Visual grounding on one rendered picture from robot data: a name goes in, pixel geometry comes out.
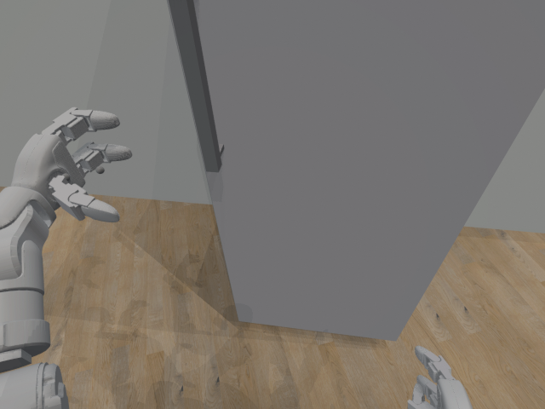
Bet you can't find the robot left forearm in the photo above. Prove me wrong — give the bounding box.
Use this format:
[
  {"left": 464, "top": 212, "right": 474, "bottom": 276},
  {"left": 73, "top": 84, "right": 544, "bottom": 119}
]
[{"left": 0, "top": 187, "right": 56, "bottom": 373}]

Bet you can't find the robot right hand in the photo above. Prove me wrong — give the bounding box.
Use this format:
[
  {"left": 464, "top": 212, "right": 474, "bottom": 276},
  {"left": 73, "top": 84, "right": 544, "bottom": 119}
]
[{"left": 408, "top": 346, "right": 473, "bottom": 409}]

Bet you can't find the handle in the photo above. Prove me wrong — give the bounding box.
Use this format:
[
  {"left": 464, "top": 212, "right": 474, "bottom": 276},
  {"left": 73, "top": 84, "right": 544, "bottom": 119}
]
[{"left": 169, "top": 0, "right": 224, "bottom": 172}]

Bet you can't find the fridge door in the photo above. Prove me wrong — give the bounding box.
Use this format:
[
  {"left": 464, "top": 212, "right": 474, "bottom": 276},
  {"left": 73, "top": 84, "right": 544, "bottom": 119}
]
[{"left": 168, "top": 0, "right": 545, "bottom": 341}]

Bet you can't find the robot left hand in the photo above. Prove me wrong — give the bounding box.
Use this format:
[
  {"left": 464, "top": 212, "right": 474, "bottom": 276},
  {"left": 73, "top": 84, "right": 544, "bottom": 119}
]
[{"left": 11, "top": 107, "right": 132, "bottom": 222}]

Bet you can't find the left robot upper arm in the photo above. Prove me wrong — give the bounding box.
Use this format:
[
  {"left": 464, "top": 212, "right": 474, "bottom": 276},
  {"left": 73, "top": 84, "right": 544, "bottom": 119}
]
[{"left": 0, "top": 362, "right": 69, "bottom": 409}]

